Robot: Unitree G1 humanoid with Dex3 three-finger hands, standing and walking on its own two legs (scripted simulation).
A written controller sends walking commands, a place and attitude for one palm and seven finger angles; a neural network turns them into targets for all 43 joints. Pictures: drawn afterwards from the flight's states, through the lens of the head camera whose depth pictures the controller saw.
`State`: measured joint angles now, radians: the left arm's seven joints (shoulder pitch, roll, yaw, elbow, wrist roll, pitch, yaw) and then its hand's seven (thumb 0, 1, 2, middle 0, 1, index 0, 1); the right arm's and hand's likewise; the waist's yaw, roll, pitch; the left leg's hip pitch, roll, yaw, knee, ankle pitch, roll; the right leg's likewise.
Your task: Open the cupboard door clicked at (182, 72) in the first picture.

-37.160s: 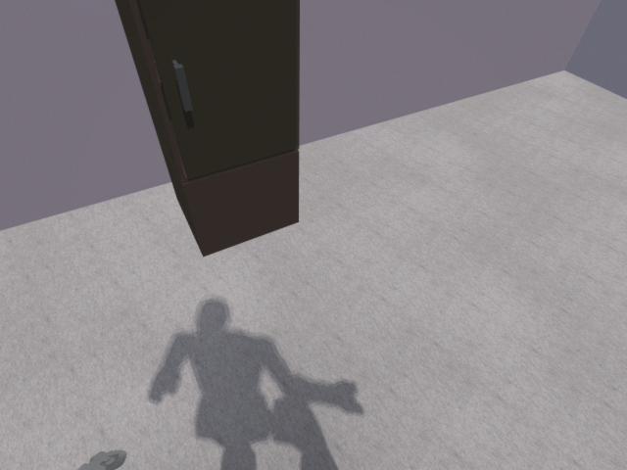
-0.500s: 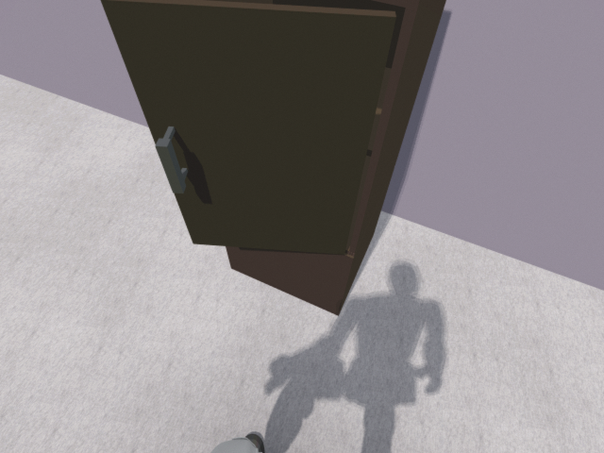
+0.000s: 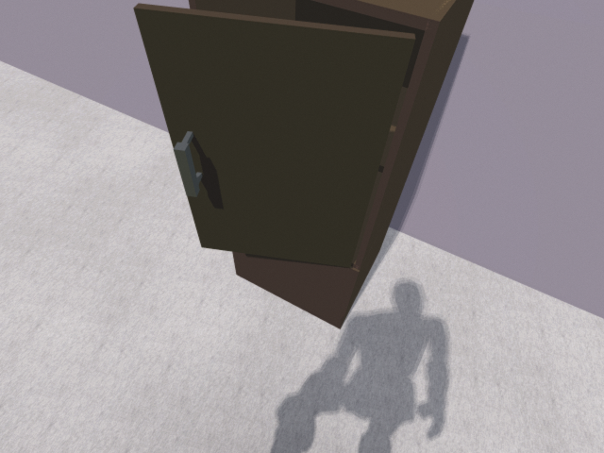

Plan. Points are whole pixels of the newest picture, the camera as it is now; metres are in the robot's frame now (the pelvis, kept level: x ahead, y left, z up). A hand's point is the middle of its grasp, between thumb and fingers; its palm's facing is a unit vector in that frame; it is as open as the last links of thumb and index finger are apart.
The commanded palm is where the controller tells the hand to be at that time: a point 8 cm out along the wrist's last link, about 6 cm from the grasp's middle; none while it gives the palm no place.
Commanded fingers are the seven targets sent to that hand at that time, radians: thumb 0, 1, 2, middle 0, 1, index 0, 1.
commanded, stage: come to a stop and stand still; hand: left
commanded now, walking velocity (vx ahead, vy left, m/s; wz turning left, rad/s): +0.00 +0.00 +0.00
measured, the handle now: (190, 164) +0.60 +0.27 -0.02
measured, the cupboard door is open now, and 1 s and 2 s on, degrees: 21 21 21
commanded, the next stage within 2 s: look again from close up in 0.50 s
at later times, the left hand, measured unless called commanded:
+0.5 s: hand out of the picture +0.01 +0.19 -0.18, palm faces +0.00 -0.99 -0.16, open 7.4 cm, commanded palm none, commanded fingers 0.00 0.90 0.90 -0.20 -0.30 -0.20 -0.30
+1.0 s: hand out of the picture -0.02 +0.18 -0.17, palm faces -0.02 -0.98 -0.22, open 7.4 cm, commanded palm none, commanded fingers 0.00 0.90 0.90 -0.20 -0.30 -0.20 -0.30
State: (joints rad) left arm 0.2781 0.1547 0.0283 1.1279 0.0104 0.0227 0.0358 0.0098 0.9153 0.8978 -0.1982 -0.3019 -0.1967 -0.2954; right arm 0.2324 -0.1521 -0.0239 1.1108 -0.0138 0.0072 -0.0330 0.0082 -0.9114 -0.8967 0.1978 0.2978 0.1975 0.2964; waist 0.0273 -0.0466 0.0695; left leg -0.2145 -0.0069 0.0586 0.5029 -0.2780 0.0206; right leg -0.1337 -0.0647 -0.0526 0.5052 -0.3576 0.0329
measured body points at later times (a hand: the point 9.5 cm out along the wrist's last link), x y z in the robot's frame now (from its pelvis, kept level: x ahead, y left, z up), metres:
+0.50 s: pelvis +0.00 +0.02 +0.01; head +0.01 +0.04 +0.46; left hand +0.01 +0.24 -0.16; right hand -0.01 -0.21 -0.15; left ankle +0.00 +0.11 -0.74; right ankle -0.06 -0.13 -0.74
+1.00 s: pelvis -0.02 +0.01 +0.00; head -0.02 -0.01 +0.45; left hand -0.02 +0.23 -0.15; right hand -0.01 -0.22 -0.16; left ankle -0.01 +0.11 -0.74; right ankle -0.06 -0.13 -0.74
